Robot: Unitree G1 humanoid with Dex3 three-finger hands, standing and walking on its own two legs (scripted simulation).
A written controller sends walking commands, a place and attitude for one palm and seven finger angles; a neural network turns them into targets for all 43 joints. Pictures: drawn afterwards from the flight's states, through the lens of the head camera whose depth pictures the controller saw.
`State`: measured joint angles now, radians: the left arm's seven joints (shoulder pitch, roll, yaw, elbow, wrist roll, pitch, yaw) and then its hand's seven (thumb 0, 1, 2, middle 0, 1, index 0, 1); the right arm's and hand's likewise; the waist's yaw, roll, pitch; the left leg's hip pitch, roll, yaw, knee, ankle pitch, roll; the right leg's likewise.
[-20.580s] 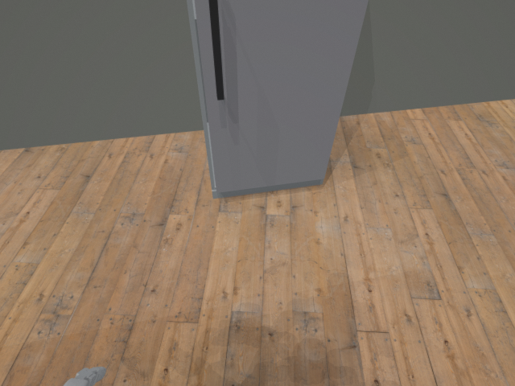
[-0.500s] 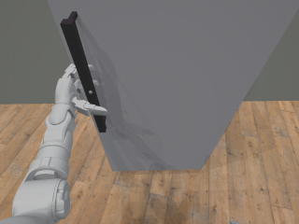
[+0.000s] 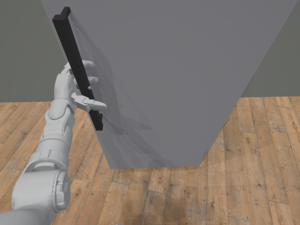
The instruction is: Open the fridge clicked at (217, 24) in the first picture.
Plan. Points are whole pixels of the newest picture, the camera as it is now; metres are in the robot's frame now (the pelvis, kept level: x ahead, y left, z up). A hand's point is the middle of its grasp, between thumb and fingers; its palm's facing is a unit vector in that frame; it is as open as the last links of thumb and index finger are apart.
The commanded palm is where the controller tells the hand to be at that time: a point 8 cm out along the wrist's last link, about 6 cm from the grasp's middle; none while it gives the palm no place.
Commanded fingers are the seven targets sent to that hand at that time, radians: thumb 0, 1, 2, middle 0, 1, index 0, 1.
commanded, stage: grip the handle and tug to test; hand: left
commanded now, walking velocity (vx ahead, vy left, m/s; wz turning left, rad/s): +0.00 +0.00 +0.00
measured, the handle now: (87, 83) +0.49 +0.18 +0.10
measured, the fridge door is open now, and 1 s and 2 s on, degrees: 0 0 4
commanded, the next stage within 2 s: pull the door a little, standing still in 1.48 s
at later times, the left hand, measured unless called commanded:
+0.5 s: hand (88, 88) +0.45 +0.16 +0.13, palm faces +0.04 -1.00 +0.01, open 9.6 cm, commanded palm +0.41 +0.21 +0.13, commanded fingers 0.00 0.57 0.76 -0.41 -1.35 -0.41 -1.35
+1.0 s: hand (90, 91) +0.43 +0.16 +0.12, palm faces +0.04 -1.00 +0.00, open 5.7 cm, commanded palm +0.41 +0.21 +0.13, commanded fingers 0.00 0.90 0.90 -0.45 -1.40 -0.45 -1.40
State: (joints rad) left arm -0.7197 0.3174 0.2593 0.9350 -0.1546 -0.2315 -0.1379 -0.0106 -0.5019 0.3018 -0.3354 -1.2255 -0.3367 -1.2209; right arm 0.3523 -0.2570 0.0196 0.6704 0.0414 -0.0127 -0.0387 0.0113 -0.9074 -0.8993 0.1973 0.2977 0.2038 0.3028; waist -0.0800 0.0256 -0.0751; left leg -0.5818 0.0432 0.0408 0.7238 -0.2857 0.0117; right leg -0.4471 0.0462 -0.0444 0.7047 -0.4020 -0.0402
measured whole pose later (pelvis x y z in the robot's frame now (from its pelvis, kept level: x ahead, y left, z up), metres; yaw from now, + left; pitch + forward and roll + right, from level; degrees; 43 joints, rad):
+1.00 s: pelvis +0.00 +0.00 +0.00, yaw +0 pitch +7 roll -1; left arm -0.67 0.27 0.21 0.87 -0.16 -0.22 -0.09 0.01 0.69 0.83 -0.39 -1.40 -0.38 -1.39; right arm 0.32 -0.25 0.02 0.67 0.04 -0.02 -0.03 0.01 -0.91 -0.90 0.20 0.30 0.20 0.30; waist -0.06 0.03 -0.07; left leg -0.56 0.04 0.04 0.72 -0.28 0.02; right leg -0.42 0.04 -0.05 0.70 -0.40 -0.03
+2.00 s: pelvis +0.05 +0.00 +0.01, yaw -2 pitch +6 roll +0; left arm -0.14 0.21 0.17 0.21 -0.21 -0.04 -0.09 0.01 0.72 0.75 -0.31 -1.39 -0.30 -1.39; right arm 0.29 -0.23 0.01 0.57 0.05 0.01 -0.01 0.01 -0.91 -0.90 0.20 0.30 0.20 0.30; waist -0.03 0.04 -0.11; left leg -0.38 0.04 0.09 0.60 -0.32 0.01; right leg -0.27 0.04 0.00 0.60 -0.39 -0.03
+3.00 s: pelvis -0.07 -0.12 +0.01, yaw +15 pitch +0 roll +0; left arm 0.23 0.13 -0.05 -0.24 0.01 -0.08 0.07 -0.04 0.59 0.74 -0.38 -1.35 -0.32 -1.39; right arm 0.22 -0.19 -0.03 0.68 -0.03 -0.10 -0.11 0.02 -0.91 -0.90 0.20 0.30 0.20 0.30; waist -0.06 0.08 0.04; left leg -0.28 0.07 0.05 0.50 -0.24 0.04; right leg -0.42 0.10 -0.22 0.81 -0.28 0.11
